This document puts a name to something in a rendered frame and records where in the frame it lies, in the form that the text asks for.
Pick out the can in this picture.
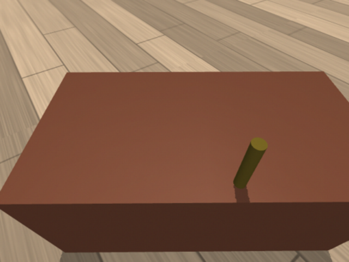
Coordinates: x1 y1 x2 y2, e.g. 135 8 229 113
233 138 268 189

